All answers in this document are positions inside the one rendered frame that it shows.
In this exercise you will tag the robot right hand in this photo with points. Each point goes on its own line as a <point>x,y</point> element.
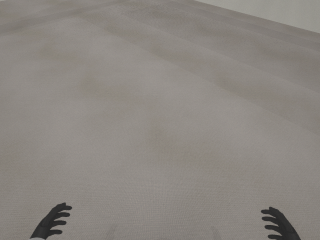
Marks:
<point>284,227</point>

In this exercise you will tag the robot left hand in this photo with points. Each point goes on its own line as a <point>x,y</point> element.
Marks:
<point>43,229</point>

